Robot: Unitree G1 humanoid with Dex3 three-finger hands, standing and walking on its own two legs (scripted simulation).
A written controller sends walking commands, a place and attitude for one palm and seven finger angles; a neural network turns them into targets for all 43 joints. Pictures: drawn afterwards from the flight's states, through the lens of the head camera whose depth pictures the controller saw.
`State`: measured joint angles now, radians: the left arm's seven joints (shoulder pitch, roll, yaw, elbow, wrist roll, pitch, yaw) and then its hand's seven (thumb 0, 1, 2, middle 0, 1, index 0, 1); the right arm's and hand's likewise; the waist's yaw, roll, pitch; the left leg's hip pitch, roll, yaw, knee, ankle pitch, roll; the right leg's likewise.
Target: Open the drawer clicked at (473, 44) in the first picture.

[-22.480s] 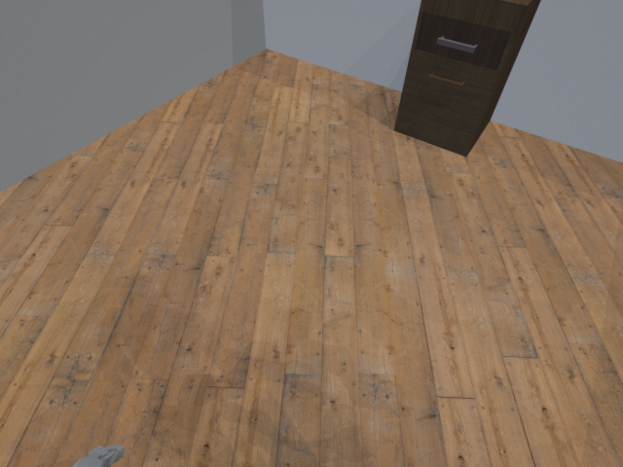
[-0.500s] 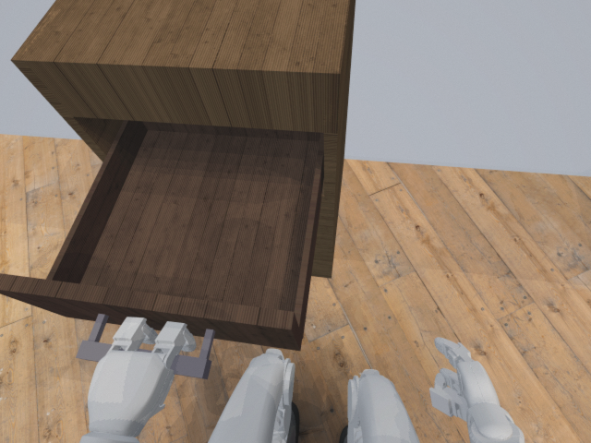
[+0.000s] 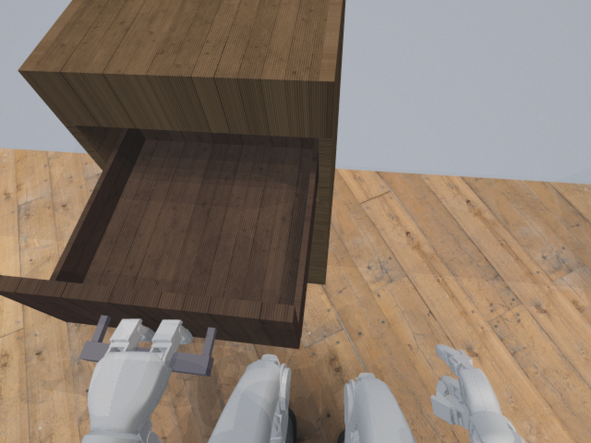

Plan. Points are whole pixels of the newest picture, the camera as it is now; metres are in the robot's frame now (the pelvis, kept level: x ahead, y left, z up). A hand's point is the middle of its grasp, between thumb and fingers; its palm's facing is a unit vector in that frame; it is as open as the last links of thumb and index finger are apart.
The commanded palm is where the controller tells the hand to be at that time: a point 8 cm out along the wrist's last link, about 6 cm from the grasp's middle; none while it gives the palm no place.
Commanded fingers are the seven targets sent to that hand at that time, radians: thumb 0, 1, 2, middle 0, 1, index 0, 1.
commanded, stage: lift the hand off the handle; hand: left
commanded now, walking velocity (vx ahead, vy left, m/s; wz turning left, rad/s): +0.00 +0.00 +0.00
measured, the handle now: (152, 343) +0.24 +0.23 -0.04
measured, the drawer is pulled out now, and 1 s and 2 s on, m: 0.28 0.28 0.28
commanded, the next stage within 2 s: none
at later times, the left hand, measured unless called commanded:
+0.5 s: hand (150, 384) +0.19 +0.22 -0.05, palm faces -0.16 -0.10 -0.98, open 13.3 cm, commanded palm +0.20 +0.21 +0.02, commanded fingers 0.00 -0.50 0.30 -0.30 -1.20 -0.30 -1.20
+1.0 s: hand (134, 379) +0.19 +0.22 -0.01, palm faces -0.12 -0.13 -0.98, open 13.2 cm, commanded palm +0.20 +0.21 +0.06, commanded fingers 0.00 -0.50 0.30 -0.30 -1.20 -0.30 -1.20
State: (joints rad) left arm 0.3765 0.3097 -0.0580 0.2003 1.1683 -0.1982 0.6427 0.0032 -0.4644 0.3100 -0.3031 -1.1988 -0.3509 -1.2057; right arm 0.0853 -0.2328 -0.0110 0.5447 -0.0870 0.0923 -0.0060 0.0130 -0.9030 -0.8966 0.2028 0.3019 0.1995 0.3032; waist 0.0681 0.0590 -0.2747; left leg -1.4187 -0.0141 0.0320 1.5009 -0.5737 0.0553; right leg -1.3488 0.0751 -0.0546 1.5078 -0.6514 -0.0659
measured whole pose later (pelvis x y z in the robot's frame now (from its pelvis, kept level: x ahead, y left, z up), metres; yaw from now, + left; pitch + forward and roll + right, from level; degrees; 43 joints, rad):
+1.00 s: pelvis +0.01 +0.02 +0.04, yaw +0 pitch +24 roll -3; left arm 0.43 0.33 -0.13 0.11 1.13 -0.11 0.59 0.00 -0.49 0.30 -0.32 -1.20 -0.45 -1.21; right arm 0.12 -0.23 0.00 0.49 -0.07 0.11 -0.01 0.01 -0.90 -0.90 0.20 0.30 0.20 0.30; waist 0.05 0.07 -0.24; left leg -1.22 -0.02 0.02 1.34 -0.53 0.07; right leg -1.14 0.07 -0.05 1.32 -0.60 -0.04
